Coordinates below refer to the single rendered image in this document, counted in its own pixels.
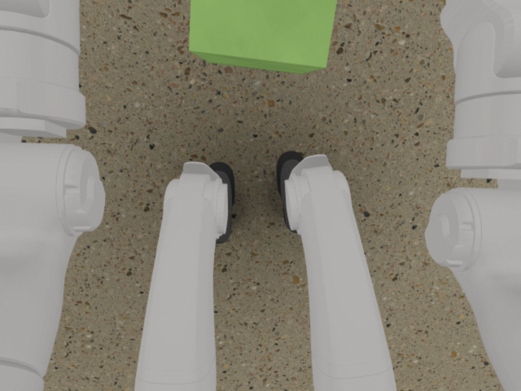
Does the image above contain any robot right forearm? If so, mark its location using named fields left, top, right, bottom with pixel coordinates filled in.
left=440, top=0, right=521, bottom=189

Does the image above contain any robot right upper arm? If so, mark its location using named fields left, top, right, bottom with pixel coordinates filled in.
left=425, top=187, right=521, bottom=391

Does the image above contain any robot thigh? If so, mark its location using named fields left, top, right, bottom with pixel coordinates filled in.
left=285, top=165, right=396, bottom=391
left=134, top=174, right=228, bottom=391

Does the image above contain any robot right thigh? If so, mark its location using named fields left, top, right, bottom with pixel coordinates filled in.
left=285, top=165, right=396, bottom=391

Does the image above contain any robot left thigh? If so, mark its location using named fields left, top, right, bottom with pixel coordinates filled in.
left=134, top=174, right=228, bottom=391

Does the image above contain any robot left upper arm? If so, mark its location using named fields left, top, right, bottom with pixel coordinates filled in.
left=0, top=142, right=106, bottom=391

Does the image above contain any carton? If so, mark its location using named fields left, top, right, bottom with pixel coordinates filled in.
left=189, top=0, right=337, bottom=74

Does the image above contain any robot left forearm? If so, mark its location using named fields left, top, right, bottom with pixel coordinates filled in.
left=0, top=0, right=86, bottom=143

